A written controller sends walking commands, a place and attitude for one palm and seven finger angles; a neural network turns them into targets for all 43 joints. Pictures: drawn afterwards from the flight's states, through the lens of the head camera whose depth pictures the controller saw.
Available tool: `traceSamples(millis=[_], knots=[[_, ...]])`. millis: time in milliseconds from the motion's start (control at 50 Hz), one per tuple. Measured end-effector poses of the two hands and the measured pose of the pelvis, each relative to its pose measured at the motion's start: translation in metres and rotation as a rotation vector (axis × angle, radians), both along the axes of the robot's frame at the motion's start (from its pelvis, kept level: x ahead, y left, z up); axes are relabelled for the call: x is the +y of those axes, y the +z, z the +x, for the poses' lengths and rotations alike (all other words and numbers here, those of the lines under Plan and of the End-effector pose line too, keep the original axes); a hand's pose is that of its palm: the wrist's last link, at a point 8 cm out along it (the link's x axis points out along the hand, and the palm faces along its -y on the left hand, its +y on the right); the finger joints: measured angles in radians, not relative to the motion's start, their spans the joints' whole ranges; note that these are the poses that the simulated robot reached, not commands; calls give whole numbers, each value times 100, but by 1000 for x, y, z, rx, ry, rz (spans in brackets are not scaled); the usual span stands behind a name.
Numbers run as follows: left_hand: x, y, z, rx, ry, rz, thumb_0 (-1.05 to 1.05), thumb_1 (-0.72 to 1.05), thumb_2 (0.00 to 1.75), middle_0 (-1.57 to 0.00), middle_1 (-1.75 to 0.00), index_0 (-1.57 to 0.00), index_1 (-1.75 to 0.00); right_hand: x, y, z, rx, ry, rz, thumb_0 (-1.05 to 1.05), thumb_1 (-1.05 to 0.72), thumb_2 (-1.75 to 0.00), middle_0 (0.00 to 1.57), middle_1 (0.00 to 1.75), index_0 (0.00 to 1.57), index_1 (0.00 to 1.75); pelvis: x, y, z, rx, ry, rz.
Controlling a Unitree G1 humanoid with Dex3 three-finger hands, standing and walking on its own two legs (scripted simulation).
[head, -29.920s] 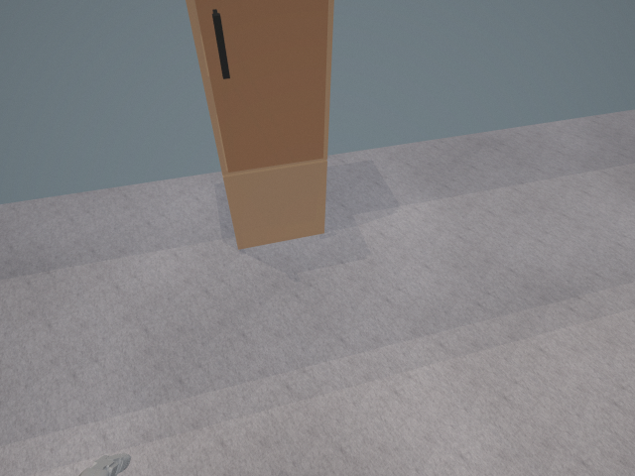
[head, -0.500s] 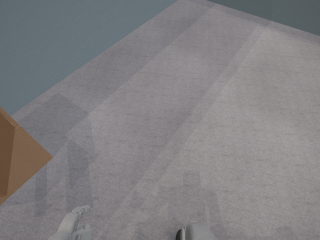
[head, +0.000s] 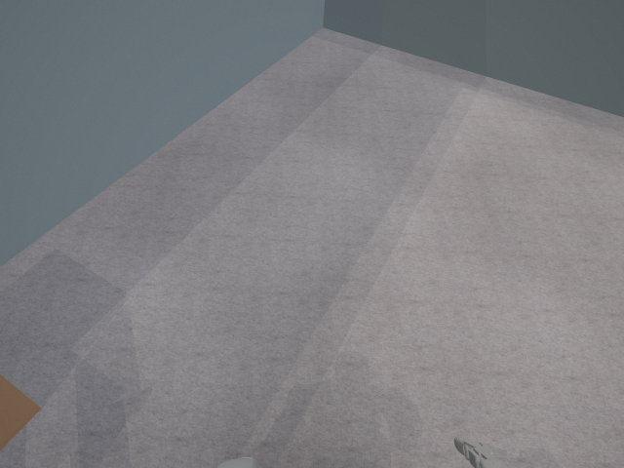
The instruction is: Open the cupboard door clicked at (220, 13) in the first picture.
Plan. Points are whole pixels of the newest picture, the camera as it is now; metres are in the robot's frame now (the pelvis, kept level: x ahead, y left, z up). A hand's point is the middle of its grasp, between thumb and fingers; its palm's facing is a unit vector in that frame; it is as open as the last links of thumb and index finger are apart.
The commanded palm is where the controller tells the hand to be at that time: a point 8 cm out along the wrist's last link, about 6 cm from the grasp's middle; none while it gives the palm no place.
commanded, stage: walk to a spot facing it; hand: left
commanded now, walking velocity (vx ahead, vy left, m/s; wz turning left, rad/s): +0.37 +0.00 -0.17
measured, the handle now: out of the picture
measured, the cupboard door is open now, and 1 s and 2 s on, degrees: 53 53 53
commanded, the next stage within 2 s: turn to face it in 1.20 s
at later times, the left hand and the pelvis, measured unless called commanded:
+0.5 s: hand (252, 355) +0.30 +0.12 -0.15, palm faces -0.01 -0.98 -0.20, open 7.2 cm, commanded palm none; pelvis +0.22 -0.06 +0.01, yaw -2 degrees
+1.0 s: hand (275, 241) +0.54 +0.12 -0.14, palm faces -0.06 -0.98 -0.19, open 7.4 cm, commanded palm none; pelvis +0.44 -0.06 +0.02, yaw -3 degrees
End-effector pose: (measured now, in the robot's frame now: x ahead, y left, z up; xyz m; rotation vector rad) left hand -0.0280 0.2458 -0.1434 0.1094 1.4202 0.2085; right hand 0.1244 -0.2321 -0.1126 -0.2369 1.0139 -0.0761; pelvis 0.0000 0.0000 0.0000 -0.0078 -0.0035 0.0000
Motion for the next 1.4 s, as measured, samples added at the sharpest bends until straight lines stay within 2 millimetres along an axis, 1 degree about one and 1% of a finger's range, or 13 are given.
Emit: traceSamples(millis=[80,200,300,360,420,520,700,780,920,1020,1100,1200,1400], knots=[[4,8,54,-23,-38,-1,1,92,90,-20,-30,-20,-30,3,1,-5,64,-50,9,0,-90,-90,20,30,20,30,1,9,32,-2,-7,6],[-13,28,169,-169,-111,-14,1,91,90,-20,-30,-19,-30,-12,-4,-45,303,-148,20,0,-92,-90,20,30,21,30,-7,20,82,6,-23,1],[-41,27,265,-251,-202,1,1,91,90,-20,-30,-20,-30,-33,-17,-64,459,-246,49,0,-92,-90,20,30,20,30,-33,9,135,2,-49,19],[-57,17,307,-307,-207,19,1,91,90,-20,-30,-20,-30,-48,-29,-57,529,-275,58,1,-91,-90,20,30,20,30,-49,-5,163,-3,-48,26],[-69,19,320,-291,-180,9,1,91,90,-20,-30,-20,-30,-59,-24,-18,512,-273,46,1,-91,-90,20,30,20,30,-55,2,187,-10,-34,3],[-71,19,324,-206,-131,3,0,94,90,-20,-30,-20,-30,-68,-6,85,349,-234,29,1,-91,-90,20,30,20,30,-60,16,230,3,-32,3],[-50,-9,335,-18,-64,-49,0,92,90,-20,-30,-20,-30,-46,-5,265,86,-120,6,0,-91,-90,20,30,20,30,-37,0,319,-7,-38,-23],[-45,-6,374,-8,-87,-43,1,92,90,-20,-30,-20,-30,-36,-4,287,86,-137,14,0,-91,-90,20,30,20,30,-34,3,350,-8,-47,-2],[-58,23,492,-166,-129,-29,1,91,90,-20,-30,-20,-30,-44,-5,271,286,-196,32,0,-93,-90,20,30,20,30,-43,20,403,5,-44,9],[-83,32,576,-239,-195,-6,1,91,90,-20,-30,-20,-30,-58,-15,262,421,-257,79,0,-92,-90,20,30,20,30,-67,16,448,6,-55,26],[-105,23,629,-292,-214,27,1,91,90,-20,-30,-20,-30,-77,-33,274,506,-285,108,0,-91,-90,20,30,20,30,-93,0,487,3,-59,40],[-127,26,639,-243,-154,17,0,91,90,-20,-30,-20,-30,-101,-24,345,471,-253,85,1,-91,-90,20,30,20,30,-108,11,525,3,-23,17],[-128,15,617,-52,3,-12,0,94,90,-20,-30,-20,-30,-107,-5,553,226,-60,39,1,-91,-90,19,30,20,30,-108,17,603,9,63,4]])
